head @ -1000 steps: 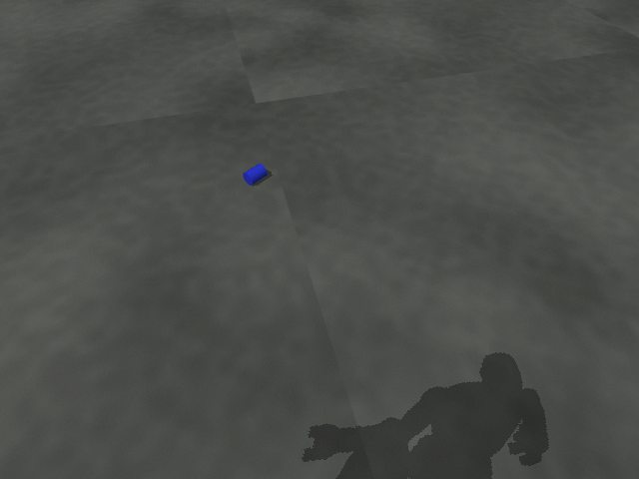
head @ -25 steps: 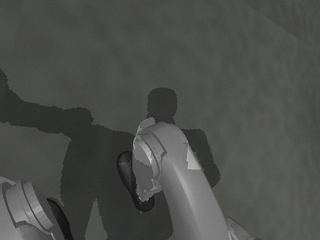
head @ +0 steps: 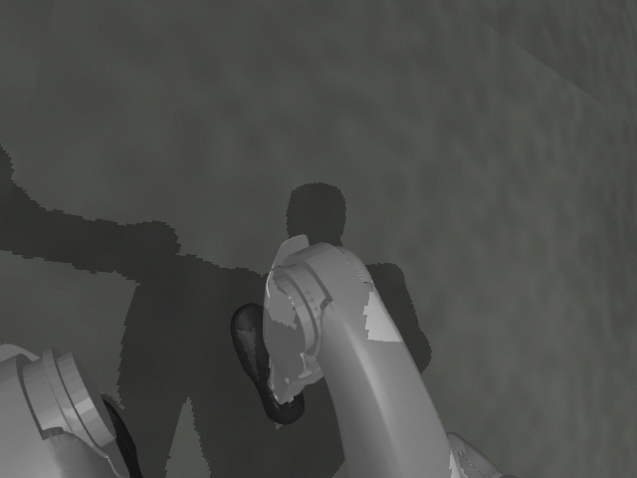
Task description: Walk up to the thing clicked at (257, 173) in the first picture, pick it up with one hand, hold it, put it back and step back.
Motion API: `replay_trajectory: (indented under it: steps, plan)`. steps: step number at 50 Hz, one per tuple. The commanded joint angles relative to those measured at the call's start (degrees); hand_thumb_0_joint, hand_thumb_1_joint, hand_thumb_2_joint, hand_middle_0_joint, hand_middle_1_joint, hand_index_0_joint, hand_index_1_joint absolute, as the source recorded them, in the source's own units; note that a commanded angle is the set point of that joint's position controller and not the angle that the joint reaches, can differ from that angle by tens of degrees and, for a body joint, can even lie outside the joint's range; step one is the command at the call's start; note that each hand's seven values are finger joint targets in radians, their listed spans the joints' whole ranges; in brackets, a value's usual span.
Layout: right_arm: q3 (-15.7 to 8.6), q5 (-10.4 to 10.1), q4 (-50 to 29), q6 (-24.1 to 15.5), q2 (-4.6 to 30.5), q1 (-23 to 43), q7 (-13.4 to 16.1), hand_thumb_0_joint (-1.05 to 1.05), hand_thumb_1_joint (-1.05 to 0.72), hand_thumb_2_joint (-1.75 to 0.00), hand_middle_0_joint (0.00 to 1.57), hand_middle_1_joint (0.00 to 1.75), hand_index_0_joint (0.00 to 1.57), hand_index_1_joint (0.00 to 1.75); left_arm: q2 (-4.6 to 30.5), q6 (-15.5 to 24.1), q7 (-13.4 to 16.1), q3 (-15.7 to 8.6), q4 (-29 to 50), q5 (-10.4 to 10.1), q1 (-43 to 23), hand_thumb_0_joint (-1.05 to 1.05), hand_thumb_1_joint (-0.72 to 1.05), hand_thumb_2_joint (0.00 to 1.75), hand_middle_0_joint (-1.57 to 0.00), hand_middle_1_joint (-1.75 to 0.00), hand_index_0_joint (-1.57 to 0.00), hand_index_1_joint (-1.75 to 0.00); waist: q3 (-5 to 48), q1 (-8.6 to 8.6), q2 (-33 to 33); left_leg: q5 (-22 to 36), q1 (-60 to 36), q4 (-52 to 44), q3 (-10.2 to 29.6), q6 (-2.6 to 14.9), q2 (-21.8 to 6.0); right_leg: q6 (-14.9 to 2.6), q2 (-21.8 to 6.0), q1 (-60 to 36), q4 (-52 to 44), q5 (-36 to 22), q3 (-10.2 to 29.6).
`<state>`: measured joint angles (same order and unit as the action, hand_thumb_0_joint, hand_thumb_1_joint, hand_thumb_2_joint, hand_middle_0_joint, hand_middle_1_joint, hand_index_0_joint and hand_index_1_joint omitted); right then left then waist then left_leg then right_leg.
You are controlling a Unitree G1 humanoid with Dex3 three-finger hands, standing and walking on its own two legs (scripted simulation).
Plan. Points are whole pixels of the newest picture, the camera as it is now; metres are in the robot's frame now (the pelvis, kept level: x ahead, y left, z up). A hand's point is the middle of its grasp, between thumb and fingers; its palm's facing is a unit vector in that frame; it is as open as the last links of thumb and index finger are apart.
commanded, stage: close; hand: left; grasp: from above
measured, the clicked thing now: out of the picture +0.49 +0.30 -0.28
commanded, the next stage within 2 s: settle in 1.06 s
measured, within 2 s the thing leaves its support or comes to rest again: leaves its support in 1.50 s
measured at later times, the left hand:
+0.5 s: hand out of the picture +0.48 +0.30 -0.26, palm faces -0.45 -0.15 -0.88, open 9.8 cm
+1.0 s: hand out of the picture +0.48 +0.30 -0.25, palm faces -0.44 -0.15 -0.89, open 9.5 cm
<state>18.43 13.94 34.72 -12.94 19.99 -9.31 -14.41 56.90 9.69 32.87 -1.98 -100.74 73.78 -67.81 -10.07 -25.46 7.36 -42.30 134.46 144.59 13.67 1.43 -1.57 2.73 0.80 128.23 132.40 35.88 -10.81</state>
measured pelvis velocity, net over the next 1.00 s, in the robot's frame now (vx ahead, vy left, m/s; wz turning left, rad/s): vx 0.00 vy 0.00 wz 0.00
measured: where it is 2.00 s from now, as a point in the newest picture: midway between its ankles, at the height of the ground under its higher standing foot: (205, 432)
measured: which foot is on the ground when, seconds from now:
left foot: down 0.00-1.00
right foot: down 0.00-1.00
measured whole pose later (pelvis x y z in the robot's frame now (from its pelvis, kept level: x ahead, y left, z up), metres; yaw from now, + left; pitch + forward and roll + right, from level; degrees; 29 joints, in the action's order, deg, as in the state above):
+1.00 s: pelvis +0.00 +0.00 +0.00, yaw +0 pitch +30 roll -16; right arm 19.5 13.8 33.5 -12.2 20.6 -9.3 -13.4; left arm 58.7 8.9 32.6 -3.1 -100.0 73.4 -68.4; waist -11.2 -26.0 7.5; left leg -41.2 134.8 144.1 13.6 1.7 -1.7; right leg 3.0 1.0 128.4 131.7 34.7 -10.7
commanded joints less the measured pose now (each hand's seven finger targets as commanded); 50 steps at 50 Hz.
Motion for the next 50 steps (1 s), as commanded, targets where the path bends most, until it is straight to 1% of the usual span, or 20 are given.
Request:
replay_trajectory:
  steps: [1,5,9,13,14,19,21,23,25,26,27,30,32,36,38,41,44,47,49,50]
  plan:
    - [-5.77,-0.34,1.65,0.17,19.66,-11.75,0.35,0.00,-0.89,-0.90,0.20,0.30,0.20,0.30,10.62,-0.27,3.48,-1.27,6.81,0.37,-16.28,0.00,-0.04,0.66,-0.42,-0.73,-0.44,-0.72,35.87,-3.77,-34.46,15.60,-30.52,-16.55,-3.32,-1.92,-1.43,-4.05,3.04,-19.73,-8.52,-15.20,-5.08]
    - [-5.31,0.08,0.78,-0.18,19.60,-11.26,-0.10,0.00,-0.89,-0.90,0.20,0.30,0.20,0.30,8.84,-1.17,3.82,-0.87,2.75,0.35,-13.36,0.00,0.01,0.64,-0.45,-0.72,-0.47,-0.70,32.45,-5.49,-31.06,13.76,-27.43,-16.04,-3.70,-1.41,-1.27,-3.62,3.27,-19.63,-9.20,-14.34,-5.27]
    - [-5.61,-0.29,1.22,-0.22,19.81,-12.29,-0.06,0.00,-0.89,-0.90,0.20,0.30,0.20,0.30,12.75,-1.70,3.54,-3.42,7.51,0.13,-17.50,0.00,0.05,0.61,-0.49,-0.69,-0.51,-0.67,35.40,-4.13,-33.98,14.20,-29.07,-16.43,-3.70,-1.56,-1.30,-3.78,2.51,-19.88,-9.28,-14.22,-4.64]
    - [-5.03,0.05,0.88,-0.35,19.46,-12.38,-0.19,0.00,-0.90,-0.90,0.20,0.30,0.20,0.30,10.24,-1.62,2.24,-1.51,6.13,-1.21,-15.97,0.00,0.09,0.56,-0.50,-0.69,-0.53,-0.66,35.77,-5.75,-31.49,14.27,-28.16,-15.45,-4.18,-1.06,-1.22,-3.47,3.04,-22.85,-10.00,-15.07,-4.70]
    - [-4.97,-0.15,0.41,-0.62,19.32,-11.67,-0.16,0.00,-0.89,-0.90,0.20,0.30,0.20,0.30,9.34,-1.73,1.72,-0.75,6.27,-1.56,-15.69,0.00,0.10,0.56,-0.52,-0.67,-0.55,-0.65,34.98,-5.34,-30.39,13.33,-27.61,-14.82,-4.28,-0.81,-1.00,-3.39,2.91,-21.79,-10.00,-14.33,-4.52]
    - [-5.07,-0.71,1.54,0.26,20.08,-13.44,0.56,0.00,-0.90,-0.90,0.20,0.30,0.20,0.30,14.68,-0.74,1.15,-3.18,10.86,-2.05,-16.99,0.00,0.15,0.53,-0.57,-0.63,-0.59,-0.61,40.62,-3.60,-33.35,17.45,-29.18,-15.09,-4.49,-1.21,-1.28,-3.76,3.09,-26.30,-10.43,-16.94,-4.22]
    - [-4.90,-0.62,1.52,0.57,19.84,-13.20,0.65,0.00,-0.89,-0.90,0.20,0.30,0.20,0.30,13.50,-0.60,1.14,-2.86,8.88,-1.62,-15.60,0.00,0.16,0.51,-0.57,-0.61,-0.59,-0.59,40.06,-3.47,-33.85,18.70,-30.18,-14.94,-4.19,-1.55,-1.30,-4.08,3.15,-24.95,-9.72,-17.50,-4.73]
    - [-4.21,-0.24,0.93,0.59,19.01,-12.58,0.43,0.00,-0.89,-0.90,0.20,0.30,0.20,0.30,9.93,-0.66,0.47,-0.11,4.36,-1.28,-13.35,0.00,0.21,0.49,-0.59,-0.61,-0.62,-0.58,34.79,-5.34,-30.02,16.24,-26.32,-14.23,-4.69,-1.01,-1.09,-3.76,3.61,-24.32,-10.11,-16.14,-4.79]
    - [-5.01,-0.98,0.88,1.03,19.80,-12.84,1.14,0.00,-0.89,-0.90,0.20,0.30,0.20,0.30,14.15,-0.47,0.82,-2.26,8.66,-1.30,-14.39,0.00,0.25,0.51,-0.62,-0.63,-0.65,-0.60,37.69,-2.97,-31.97,15.80,-26.54,-15.35,-5.01,-0.94,-0.92,-3.82,3.52,-25.45,-10.86,-15.49,-4.32]
    - [-5.44,-0.82,1.02,1.12,20.12,-12.75,1.33,0.00,-0.89,-0.90,0.20,0.30,0.20,0.30,13.74,-0.63,0.93,-2.21,7.46,-1.35,-14.20,0.00,0.26,0.50,-0.64,-0.60,-0.66,-0.57,38.05,-2.55,-32.56,15.78,-27.74,-15.57,-4.76,-1.15,-1.00,-4.03,3.33,-24.71,-10.56,-15.34,-4.29]
    - [-5.59,-0.73,0.80,0.98,20.04,-12.16,1.34,0.00,-0.90,-0.90,0.20,0.30,0.20,0.30,10.90,-0.59,0.66,-0.26,6.31,-1.72,-13.72,0.00,0.28,0.49,-0.67,-0.59,-0.69,-0.56,35.57,-3.24,-32.46,14.20,-27.44,-16.27,-4.56,-1.31,-1.12,-4.19,3.51,-23.08,-10.39,-13.89,-4.50]
    - [-4.86,-0.82,0.62,1.17,19.64,-12.59,1.30,0.00,-0.89,-0.90,0.20,0.30,0.20,0.30,12.34,-0.27,1.04,-1.90,7.56,-1.56,-13.18,0.00,0.34,0.51,-0.70,-0.60,-0.73,-0.58,36.65,-3.00,-31.27,16.02,-27.27,-15.52,-4.18,-1.24,-1.20,-4.00,3.45,-23.71,-10.39,-15.39,-4.94]
    - [-4.87,-0.80,0.68,1.13,19.37,-12.90,1.19,0.00,-0.89,-0.90,0.20,0.30,0.20,0.30,10.63,-0.21,0.92,-1.16,6.95,-1.52,-13.99,0.00,0.39,0.52,-0.74,-0.60,-0.77,-0.57,35.14,-4.37,-30.02,16.12,-26.61,-14.75,-4.29,-1.02,-1.14,-3.81,3.24,-22.68,-10.25,-15.87,-4.89]
    - [-4.55,-0.59,0.91,1.11,19.50,-12.58,1.29,0.00,-0.89,-0.90,0.20,0.30,0.20,0.30,11.18,-0.38,0.94,-0.98,4.06,-1.34,-12.29,0.00,0.46,0.53,-0.80,-0.57,-0.83,-0.55,33.70,-4.65,-29.04,15.77,-25.99,-15.00,-4.31,-0.95,-1.22,-3.69,3.28,-23.23,-10.66,-15.52,-4.79]
    - [-4.75,-0.63,0.61,1.28,19.87,-12.56,1.64,0.00,-0.89,-0.90,0.20,0.30,0.20,0.30,12.95,-0.24,1.47,-1.71,6.07,-1.15,-13.28,0.00,0.49,0.53,-0.82,-0.57,-0.85,-0.55,35.43,-3.67,-30.14,14.70,-26.46,-15.70,-4.38,-1.08,-1.19,-3.80,3.39,-24.34,-11.05,-14.54,-4.60]
    - [-4.79,-0.55,0.47,1.07,19.81,-11.86,1.55,0.00,-0.89,-0.90,0.20,0.30,0.20,0.30,11.65,-0.62,1.06,-1.27,4.86,-0.84,-12.84,0.00,0.51,0.47,-0.84,-0.54,-0.87,-0.51,32.55,-3.94,-31.23,12.52,-27.34,-16.63,-3.42,-1.57,-1.39,-4.15,3.01,-19.95,-10.23,-12.31,-5.00]
    - [-4.59,-0.67,0.39,1.16,19.69,-12.06,1.56,0.00,-0.89,-0.90,0.20,0.30,0.20,0.30,13.47,-0.63,1.23,-2.36,8.46,-0.60,-14.82,0.00,0.56,0.48,-0.88,-0.52,-0.91,-0.50,36.27,-3.51,-33.76,14.77,-29.59,-16.65,-3.37,-1.71,-1.60,-3.97,2.79,-20.99,-9.75,-14.07,-4.89]
    - [-4.70,-0.53,-0.33,1.16,20.07,-11.76,1.53,0.00,-0.89,-0.90,0.20,0.30,0.20,0.30,10.43,-1.16,1.26,-0.54,3.83,-0.51,-13.04,0.00,0.61,0.50,-0.93,-0.50,-0.95,-0.49,31.29,-5.06,-29.19,11.80,-25.86,-16.25,-3.39,-1.21,-1.28,-3.88,2.96,-19.61,-10.14,-12.31,-5.14]
    - [-4.54,-0.45,0.20,1.21,19.84,-12.22,1.57,0.00,-0.89,-0.90,0.20,0.30,0.20,0.30,12.04,-1.02,1.30,-1.47,7.72,-0.40,-16.06,0.00,0.63,0.49,-0.94,-0.50,-0.96,-0.48,34.52,-4.68,-31.45,13.86,-27.63,-15.96,-3.57,-1.28,-1.40,-3.75,2.85,-20.49,-10.12,-13.99,-4.82]
    - [-4.74,-0.54,-0.02,1.19,20.19,-11.79,1.76,0.00,-0.89,-0.90,0.20,0.30,0.20,0.30,12.45,-1.36,1.31,-1.73,4.90,-0.69,-13.98,0.00,0.64,0.48,-0.96,-0.49,-0.97,-0.47,33.17,-4.16,-31.19,12.37,-27.40,-16.78,-3.38,-1.43,-1.31,-4.11,2.88,-19.82,-10.30,-12.33,-4.89]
